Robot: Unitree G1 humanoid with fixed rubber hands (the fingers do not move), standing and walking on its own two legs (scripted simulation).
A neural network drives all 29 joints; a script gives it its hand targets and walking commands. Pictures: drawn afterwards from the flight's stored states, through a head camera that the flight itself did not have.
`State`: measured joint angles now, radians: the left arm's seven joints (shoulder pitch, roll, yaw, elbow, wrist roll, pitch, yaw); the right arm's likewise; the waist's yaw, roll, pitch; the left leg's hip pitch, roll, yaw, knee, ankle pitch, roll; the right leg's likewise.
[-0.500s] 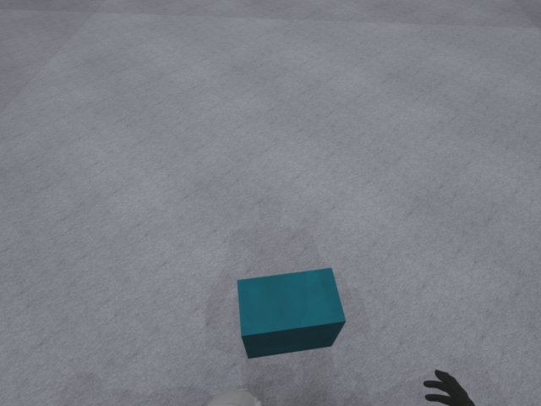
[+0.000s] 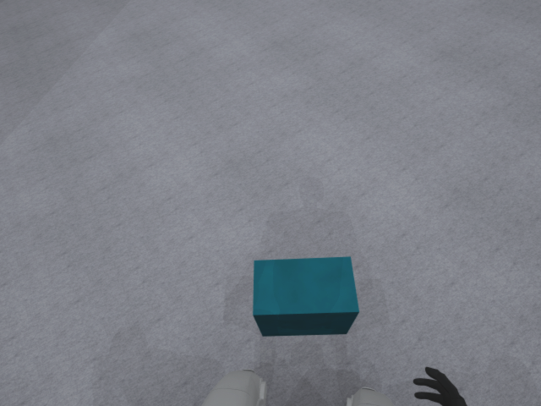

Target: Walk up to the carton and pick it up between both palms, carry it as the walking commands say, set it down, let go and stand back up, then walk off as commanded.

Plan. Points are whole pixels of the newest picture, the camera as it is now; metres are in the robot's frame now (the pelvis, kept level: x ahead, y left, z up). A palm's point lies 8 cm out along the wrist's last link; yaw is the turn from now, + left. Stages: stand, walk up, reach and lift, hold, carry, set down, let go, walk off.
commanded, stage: walk up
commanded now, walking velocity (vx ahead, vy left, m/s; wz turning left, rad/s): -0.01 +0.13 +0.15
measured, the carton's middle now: (303, 299) +0.44 -0.01 -0.61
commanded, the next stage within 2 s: none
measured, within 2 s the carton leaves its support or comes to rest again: neither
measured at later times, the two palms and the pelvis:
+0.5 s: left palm out of the picture +0.08 +0.25 -0.11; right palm out of the picture +0.04 -0.19 -0.14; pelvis +0.02 +0.03 +0.02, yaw +0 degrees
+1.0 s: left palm out of the picture +0.00 +0.22 -0.14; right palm out of the picture +0.05 -0.22 -0.12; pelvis +0.02 +0.01 +0.02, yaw +0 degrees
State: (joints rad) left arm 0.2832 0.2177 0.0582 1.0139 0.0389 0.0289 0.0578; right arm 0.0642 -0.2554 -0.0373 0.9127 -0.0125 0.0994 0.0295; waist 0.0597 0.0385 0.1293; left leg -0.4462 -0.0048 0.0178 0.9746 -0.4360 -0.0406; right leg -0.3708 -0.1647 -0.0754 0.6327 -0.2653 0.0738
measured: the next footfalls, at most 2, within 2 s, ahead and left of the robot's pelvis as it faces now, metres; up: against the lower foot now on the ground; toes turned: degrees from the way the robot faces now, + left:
left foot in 0.08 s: +0.02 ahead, +0.15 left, +0.00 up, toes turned +2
right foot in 0.34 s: +0.04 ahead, -0.07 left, +0.00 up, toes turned -2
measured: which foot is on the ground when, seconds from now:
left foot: up 0.00-0.06, down 0.08-1.00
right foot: down 0.00-0.08, up 0.10-0.32, down 0.34-0.98, up 1.00-1.00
